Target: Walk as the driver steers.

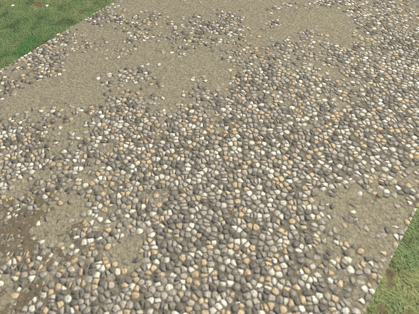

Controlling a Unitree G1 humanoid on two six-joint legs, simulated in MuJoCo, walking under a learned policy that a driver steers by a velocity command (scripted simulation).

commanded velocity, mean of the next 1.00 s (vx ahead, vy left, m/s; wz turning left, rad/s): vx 0.50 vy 0.00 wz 0.60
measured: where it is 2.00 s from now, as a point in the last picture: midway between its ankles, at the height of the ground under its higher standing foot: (88, 209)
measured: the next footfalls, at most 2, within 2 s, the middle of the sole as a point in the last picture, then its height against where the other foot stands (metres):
left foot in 0.30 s outside the picture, level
right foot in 0.86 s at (199, 261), level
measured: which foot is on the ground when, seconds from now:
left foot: up 0.00-0.28, down 0.30-0.86, up 0.88-1.00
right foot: down 0.00-0.32, up 0.34-0.84, down 0.86-1.00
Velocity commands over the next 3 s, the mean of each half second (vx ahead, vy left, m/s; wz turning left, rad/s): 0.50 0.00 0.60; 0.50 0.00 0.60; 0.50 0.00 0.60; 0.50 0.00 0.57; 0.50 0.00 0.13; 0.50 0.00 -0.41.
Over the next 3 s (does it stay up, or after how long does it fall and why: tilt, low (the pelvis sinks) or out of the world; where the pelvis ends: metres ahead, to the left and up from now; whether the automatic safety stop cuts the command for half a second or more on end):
stays up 1.08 1.05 -0.03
